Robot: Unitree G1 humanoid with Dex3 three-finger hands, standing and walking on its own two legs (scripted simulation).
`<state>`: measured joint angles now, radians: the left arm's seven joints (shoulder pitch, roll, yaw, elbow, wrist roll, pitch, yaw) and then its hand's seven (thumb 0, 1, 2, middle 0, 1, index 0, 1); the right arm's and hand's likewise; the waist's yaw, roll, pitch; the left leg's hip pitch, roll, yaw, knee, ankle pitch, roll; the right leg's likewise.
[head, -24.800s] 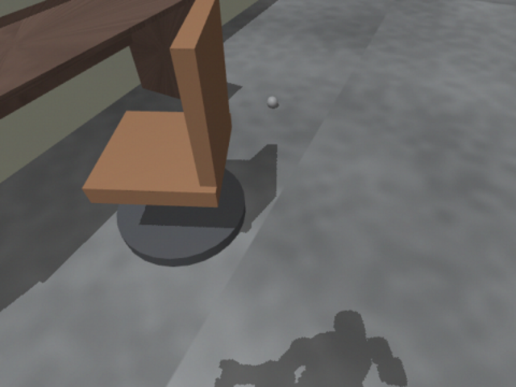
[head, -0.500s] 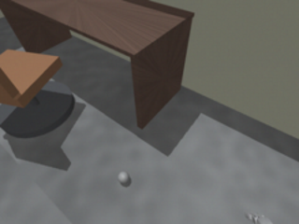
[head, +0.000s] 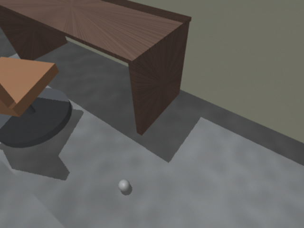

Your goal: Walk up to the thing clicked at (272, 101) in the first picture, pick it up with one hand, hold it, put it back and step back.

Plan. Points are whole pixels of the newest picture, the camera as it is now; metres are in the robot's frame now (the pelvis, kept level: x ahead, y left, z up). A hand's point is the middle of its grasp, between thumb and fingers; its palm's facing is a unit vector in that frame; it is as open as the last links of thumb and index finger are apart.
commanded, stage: walk up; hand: left
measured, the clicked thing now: (124, 185) +0.49 +0.21 -0.74
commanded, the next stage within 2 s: stand in 0.32 s
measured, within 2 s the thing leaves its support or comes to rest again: neither
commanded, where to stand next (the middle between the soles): +0.09 -0.01 m, yaw -2 degrees
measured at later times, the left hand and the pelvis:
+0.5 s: hand out of the picture +0.09 +0.25 -0.16, palm faces -0.02 -0.94 -0.33, open 7.3 cm; pelvis +0.01 +0.00 +0.00, yaw +0 degrees
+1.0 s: hand out of the picture +0.10 +0.24 -0.15, palm faces -0.02 -0.94 -0.34, open 7.3 cm; pelvis +0.02 -0.01 +0.00, yaw +0 degrees
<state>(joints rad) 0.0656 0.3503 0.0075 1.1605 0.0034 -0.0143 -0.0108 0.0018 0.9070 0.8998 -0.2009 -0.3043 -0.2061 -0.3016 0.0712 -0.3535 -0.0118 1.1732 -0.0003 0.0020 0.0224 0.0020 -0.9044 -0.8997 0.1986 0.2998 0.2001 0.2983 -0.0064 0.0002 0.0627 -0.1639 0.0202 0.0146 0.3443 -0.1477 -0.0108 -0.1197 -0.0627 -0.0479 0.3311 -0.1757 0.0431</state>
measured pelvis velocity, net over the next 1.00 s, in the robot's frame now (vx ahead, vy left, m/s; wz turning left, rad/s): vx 0.02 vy -0.01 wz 0.00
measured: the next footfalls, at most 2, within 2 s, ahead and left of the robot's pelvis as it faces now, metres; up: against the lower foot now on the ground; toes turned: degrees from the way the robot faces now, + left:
none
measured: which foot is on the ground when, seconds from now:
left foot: down 0.00-1.00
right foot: down 0.00-1.00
